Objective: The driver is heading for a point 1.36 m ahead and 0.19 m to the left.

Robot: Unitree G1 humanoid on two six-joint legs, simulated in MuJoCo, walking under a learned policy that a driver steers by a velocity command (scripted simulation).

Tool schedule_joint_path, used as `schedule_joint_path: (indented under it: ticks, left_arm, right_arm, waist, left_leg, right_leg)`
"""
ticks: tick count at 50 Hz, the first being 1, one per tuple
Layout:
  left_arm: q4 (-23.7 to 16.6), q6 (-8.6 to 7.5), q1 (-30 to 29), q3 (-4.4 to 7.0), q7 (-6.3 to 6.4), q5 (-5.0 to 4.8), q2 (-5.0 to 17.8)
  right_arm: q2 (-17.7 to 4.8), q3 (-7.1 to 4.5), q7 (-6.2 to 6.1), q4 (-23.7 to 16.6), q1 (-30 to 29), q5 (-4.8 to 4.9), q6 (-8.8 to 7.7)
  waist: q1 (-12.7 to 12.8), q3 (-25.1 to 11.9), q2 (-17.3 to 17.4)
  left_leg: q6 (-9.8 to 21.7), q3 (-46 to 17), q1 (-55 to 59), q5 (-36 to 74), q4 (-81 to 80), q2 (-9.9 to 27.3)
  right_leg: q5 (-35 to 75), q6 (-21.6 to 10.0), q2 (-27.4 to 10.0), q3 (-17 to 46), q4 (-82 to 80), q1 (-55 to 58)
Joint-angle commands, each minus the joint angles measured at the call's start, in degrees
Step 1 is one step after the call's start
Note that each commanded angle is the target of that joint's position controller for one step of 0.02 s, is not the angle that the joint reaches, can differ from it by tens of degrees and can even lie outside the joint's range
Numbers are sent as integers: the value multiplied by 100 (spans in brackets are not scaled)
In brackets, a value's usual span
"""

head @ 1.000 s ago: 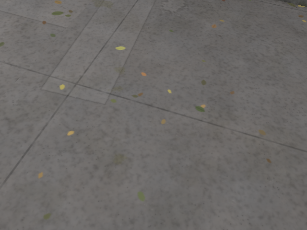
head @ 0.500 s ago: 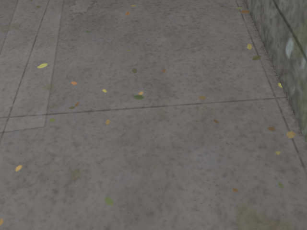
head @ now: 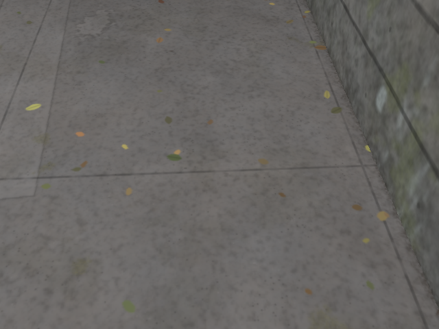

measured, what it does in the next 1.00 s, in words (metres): stands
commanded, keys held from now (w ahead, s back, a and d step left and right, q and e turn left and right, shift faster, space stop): no key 1.00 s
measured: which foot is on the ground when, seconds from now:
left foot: down 0.00-1.00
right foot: down 0.00-1.00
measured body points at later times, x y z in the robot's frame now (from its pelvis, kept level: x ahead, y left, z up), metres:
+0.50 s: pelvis -0.01 +0.03 +0.00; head +0.00 +0.03 +0.45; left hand +0.00 +0.26 -0.16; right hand +0.02 -0.21 -0.15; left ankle -0.01 +0.11 -0.74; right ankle -0.01 -0.09 -0.74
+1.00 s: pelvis +0.00 +0.04 +0.00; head +0.00 +0.05 +0.45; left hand -0.02 +0.26 -0.17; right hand +0.00 -0.19 -0.16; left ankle -0.01 +0.11 -0.74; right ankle -0.01 -0.09 -0.74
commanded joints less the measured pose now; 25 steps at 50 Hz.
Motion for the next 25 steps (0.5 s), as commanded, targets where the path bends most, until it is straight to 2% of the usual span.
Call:
schedule_joint_path:
  ticks: [1, 3, 6, 15, 25]
  left_arm:
    - [19, -32, 76, 175, -6, 1, 707]
    - [188, -48, 159, 133, 16, 0, 557]
    - [409, -51, 162, 123, 61, -4, 514]
    - [849, -55, 208, 83, 110, -12, 439]
    - [1127, -62, 309, 29, 143, -18, 290]
  right_arm:
    - [-701, -113, -17, -42, 74, 17, -109]
    - [-678, -112, -35, 95, 135, 32, -110]
    - [-607, -86, -42, 211, 91, 12, -119]
    - [-471, -9, -56, 569, 162, 1, -147]
    - [-316, 61, -73, 840, 386, 2, -160]
  waist:
    - [-73, -71, 606]
    - [-66, -34, 419]
    - [-74, 35, 243]
    - [-56, 60, 163]
    - [-61, 114, 188]
  left_leg:
    - [236, -665, 162, 1208, -558, 698]
    - [251, -657, 255, 1078, -556, 675]
    - [278, -679, 204, 894, -594, 669]
    - [288, -681, 71, 708, -675, 597]
    - [294, -685, -21, 606, -708, 536]
  right_leg:
    - [860, -75, -682, 583, -390, -36]
    - [789, -50, -712, 584, -455, -137]
    - [682, -10, -717, 576, -519, -162]
    - [673, 29, -786, 537, -515, -79]
    - [651, 64, -825, 482, -472, -107]
Next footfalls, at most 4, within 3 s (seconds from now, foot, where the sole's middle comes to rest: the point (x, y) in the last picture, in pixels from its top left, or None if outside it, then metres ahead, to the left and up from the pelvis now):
1.38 right None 0.13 -0.09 -0.78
1.86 left None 0.46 0.05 -0.78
2.42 right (259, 252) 0.77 -0.11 -0.78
2.98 left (208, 188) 1.04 0.07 -0.78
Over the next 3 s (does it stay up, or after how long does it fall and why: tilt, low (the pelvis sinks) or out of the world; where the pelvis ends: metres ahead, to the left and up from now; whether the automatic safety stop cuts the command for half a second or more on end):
stays up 0.92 0.00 -0.03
